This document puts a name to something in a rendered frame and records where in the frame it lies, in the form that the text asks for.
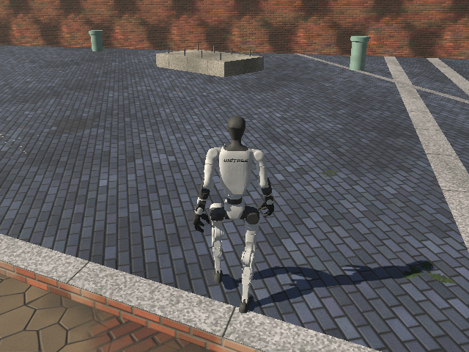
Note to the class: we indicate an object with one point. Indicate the robot left hand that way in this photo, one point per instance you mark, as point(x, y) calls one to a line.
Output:
point(197, 222)

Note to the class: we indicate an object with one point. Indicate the robot left upper arm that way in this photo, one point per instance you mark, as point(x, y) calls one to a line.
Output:
point(209, 167)

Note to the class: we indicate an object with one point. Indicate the robot right upper arm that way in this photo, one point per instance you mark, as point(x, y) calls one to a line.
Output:
point(261, 167)

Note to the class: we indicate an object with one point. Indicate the right robot thigh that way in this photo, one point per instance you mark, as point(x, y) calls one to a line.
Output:
point(251, 233)

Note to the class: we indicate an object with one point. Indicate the robot right hand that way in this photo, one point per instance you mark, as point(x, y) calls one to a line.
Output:
point(264, 206)

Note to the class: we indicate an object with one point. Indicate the robot torso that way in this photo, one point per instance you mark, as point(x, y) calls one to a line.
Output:
point(235, 177)

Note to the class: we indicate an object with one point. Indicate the robot right forearm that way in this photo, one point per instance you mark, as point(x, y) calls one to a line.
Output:
point(267, 193)

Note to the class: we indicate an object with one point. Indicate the robot left forearm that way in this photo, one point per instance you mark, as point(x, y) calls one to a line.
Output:
point(202, 199)

